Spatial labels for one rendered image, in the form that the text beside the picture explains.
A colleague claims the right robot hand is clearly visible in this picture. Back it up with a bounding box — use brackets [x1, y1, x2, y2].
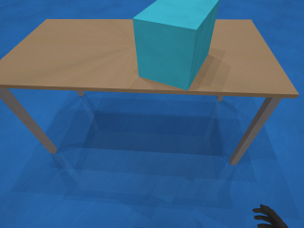
[253, 204, 289, 228]

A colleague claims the table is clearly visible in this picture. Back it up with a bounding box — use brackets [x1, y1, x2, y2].
[0, 19, 299, 165]

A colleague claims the carton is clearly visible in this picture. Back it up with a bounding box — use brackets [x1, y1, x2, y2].
[132, 0, 219, 90]

